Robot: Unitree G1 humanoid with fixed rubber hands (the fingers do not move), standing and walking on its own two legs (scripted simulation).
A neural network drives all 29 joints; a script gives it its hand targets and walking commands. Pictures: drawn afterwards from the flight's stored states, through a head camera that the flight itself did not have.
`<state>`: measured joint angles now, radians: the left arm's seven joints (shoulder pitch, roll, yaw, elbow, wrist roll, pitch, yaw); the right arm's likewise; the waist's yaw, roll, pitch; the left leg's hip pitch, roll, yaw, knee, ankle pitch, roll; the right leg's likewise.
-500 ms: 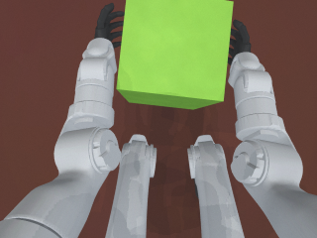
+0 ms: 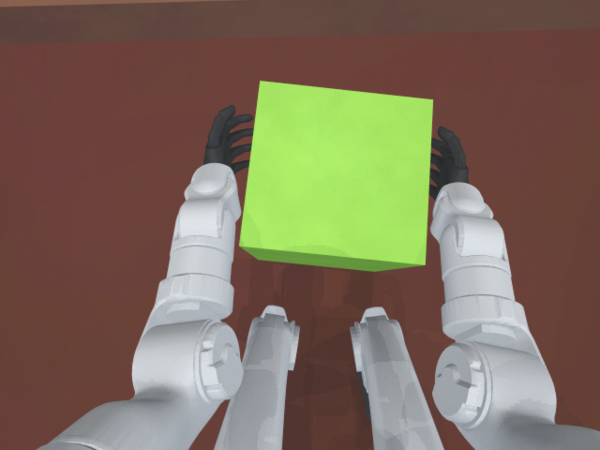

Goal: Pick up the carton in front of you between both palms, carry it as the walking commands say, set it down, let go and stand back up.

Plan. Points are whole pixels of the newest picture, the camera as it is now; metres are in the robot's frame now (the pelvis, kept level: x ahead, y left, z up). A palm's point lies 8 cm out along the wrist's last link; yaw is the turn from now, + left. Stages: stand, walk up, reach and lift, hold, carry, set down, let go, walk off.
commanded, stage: reach and lift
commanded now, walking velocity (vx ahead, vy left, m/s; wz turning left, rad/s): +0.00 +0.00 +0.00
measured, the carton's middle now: (328, 195) +0.45 +0.00 -0.12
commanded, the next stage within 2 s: hold in 1.88 s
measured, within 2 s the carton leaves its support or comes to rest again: neither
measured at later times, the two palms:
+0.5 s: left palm (167, 146) +0.41 +0.15 +0.11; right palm (518, 167) +0.40 -0.15 +0.10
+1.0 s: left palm (56, 122) +0.36 +0.15 +0.24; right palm out of the picture +0.36 -0.15 +0.23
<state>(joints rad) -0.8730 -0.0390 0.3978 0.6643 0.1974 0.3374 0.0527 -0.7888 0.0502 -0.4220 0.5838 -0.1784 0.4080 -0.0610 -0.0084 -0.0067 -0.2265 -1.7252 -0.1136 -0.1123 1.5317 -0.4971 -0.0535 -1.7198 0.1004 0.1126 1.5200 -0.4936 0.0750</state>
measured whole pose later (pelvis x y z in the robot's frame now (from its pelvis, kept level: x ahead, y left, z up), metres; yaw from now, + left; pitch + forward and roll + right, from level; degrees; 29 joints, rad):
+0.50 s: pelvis +0.04 +0.00 +0.14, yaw +0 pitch +22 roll +0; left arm -0.53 -0.12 0.38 0.60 0.22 0.31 0.03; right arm -0.49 0.13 -0.37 0.55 -0.23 0.39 -0.04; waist 0.00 0.01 -0.18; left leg -0.98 -0.09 -0.14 0.98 -0.39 -0.03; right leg -0.98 0.07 0.13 0.98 -0.39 0.04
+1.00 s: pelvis +0.07 -0.01 +0.21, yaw +1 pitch -1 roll +0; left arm -0.29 -0.16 0.30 0.42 0.30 0.57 0.00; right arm -0.28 0.15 -0.26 0.43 -0.28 0.63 -0.02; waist 0.01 0.00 -0.09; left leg -0.20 -0.04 -0.17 0.45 -0.22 -0.02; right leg -0.19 0.04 0.13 0.44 -0.22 0.01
